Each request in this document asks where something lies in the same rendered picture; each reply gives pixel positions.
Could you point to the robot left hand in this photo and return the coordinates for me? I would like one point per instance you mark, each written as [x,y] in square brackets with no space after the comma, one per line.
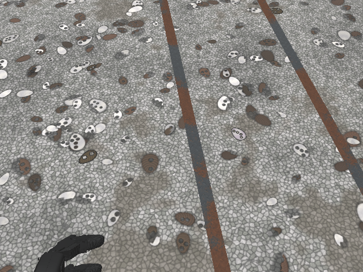
[66,249]

